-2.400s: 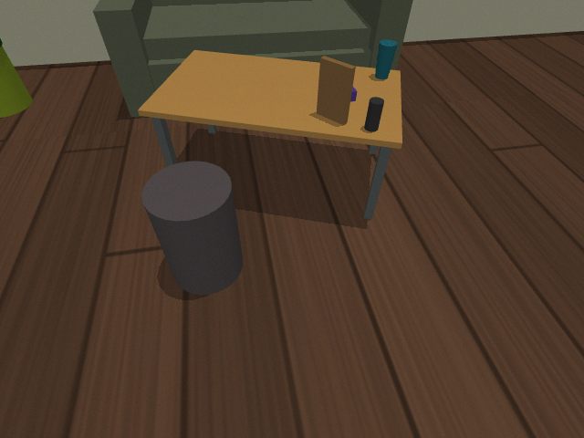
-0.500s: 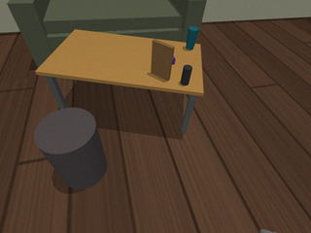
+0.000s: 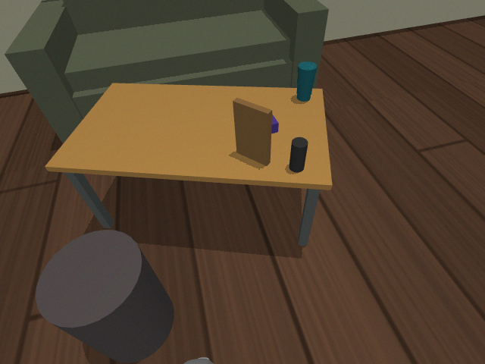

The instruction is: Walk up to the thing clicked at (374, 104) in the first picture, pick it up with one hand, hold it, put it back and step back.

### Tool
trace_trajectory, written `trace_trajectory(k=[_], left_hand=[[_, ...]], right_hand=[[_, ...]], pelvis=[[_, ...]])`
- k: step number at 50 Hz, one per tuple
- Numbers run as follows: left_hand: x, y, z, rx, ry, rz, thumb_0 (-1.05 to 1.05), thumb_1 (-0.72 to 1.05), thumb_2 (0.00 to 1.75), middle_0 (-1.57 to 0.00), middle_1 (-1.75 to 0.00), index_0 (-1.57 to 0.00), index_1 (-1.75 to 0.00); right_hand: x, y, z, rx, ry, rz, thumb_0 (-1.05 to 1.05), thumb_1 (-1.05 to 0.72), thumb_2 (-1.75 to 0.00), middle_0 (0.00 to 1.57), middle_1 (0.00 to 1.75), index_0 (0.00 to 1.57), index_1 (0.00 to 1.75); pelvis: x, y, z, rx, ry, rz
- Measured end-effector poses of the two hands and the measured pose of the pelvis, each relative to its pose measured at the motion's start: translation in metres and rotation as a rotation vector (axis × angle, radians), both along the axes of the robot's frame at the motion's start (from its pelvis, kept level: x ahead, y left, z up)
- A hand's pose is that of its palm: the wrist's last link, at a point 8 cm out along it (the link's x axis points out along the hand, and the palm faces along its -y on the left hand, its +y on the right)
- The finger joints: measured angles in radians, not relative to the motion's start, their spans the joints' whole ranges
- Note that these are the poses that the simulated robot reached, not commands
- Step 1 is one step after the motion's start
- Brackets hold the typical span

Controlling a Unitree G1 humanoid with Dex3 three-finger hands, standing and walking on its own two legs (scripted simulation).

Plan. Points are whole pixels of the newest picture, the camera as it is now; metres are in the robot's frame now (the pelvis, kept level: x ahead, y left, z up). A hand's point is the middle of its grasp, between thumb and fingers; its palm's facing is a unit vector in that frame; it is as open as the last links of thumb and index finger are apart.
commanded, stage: walk up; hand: right
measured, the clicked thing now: (298, 155) +0.82 -0.15 -0.24
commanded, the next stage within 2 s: none
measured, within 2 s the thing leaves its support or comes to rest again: neither
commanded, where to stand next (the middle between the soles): +0.43 +0.06 m, yaw -2 degrees
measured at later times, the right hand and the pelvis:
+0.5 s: hand (383, 336) +0.22 -0.24 -0.13, palm faces +0.00 +0.92 -0.38, open 7.4 cm; pelvis +0.19 +0.04 +0.00, yaw -2 degrees
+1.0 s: hand (342, 246) +0.41 -0.20 -0.14, palm faces -0.03 +0.91 -0.42, open 7.4 cm; pelvis +0.34 +0.08 -0.01, yaw -1 degrees
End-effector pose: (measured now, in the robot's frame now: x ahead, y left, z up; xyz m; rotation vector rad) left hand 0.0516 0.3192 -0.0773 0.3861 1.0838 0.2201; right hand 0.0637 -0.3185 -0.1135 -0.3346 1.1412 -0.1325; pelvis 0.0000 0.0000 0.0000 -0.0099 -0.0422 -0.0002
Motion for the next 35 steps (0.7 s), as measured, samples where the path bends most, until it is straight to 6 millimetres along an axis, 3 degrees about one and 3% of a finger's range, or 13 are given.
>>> trace_trajectory(k=[6, 10, 19, 24, 28, 31, 35], left_hand=[[0.018, 0.024, -0.017, -0.029, 0.075, 0.036, 0.01, 0.90, 0.89, -0.21, -0.30, -0.21, -0.30], [0.048, 0.046, -0.040, -0.038, 0.124, 0.040, 0.01, 0.90, 0.89, -0.21, -0.30, -0.21, -0.30], [0.157, 0.050, -0.031, -0.068, 0.082, -0.026, 0.01, 0.91, 0.89, -0.20, -0.30, -0.20, -0.30], [0.219, 0.039, -0.020, -0.063, 0.043, -0.074, 0.01, 0.91, 0.89, -0.20, -0.30, -0.20, -0.30], [0.265, 0.029, -0.016, -0.030, -0.007, -0.095, 0.01, 0.90, 0.89, -0.20, -0.30, -0.21, -0.30], [0.288, 0.023, -0.015, -0.006, -0.057, -0.084, 0.01, 0.90, 0.89, -0.21, -0.30, -0.21, -0.30], [0.296, 0.021, -0.004, -0.008, -0.061, -0.055, 0.01, 0.90, 0.89, -0.21, -0.30, -0.21, -0.30]], right_hand=[[0.070, 0.017, 0.016, -0.033, -0.027, 0.039, 0.01, -0.90, -0.90, 0.21, 0.30, 0.20, 0.30], [0.109, 0.030, 0.021, -0.084, -0.079, 0.030, 0.01, -0.90, -0.90, 0.21, 0.30, 0.21, 0.30], [0.132, 0.047, 0.038, -0.090, -0.040, -0.045, 0.00, -0.90, -0.90, 0.21, 0.30, 0.21, 0.30], [0.142, 0.041, 0.027, -0.069, 0.012, -0.074, 0.00, -0.90, -0.90, 0.21, 0.30, 0.21, 0.30], [0.161, 0.029, 0.005, -0.043, 0.042, -0.094, 0.01, -0.90, -0.90, 0.21, 0.30, 0.21, 0.30], [0.185, 0.026, -0.010, -0.030, 0.063, -0.090, 0.01, -0.90, -0.90, 0.21, 0.30, 0.21, 0.30], [0.226, 0.032, -0.009, -0.006, 0.048, -0.060, 0.01, -0.90, -0.90, 0.21, 0.30, 0.20, 0.30]], pelvis=[[0.051, 0.019, -0.002, -0.013, 0.012, 0.005], [0.087, 0.039, -0.013, 0.009, 0.007, -0.002], [0.151, 0.050, 0.005, 0.011, -0.002, -0.021], [0.186, 0.046, 0.005, 0.017, -0.004, -0.028], [0.218, 0.035, -0.007, 0.021, -0.004, -0.027], [0.237, 0.028, -0.014, 0.006, -0.015, -0.021], [0.258, 0.030, -0.005, 0.005, -0.019, -0.019]])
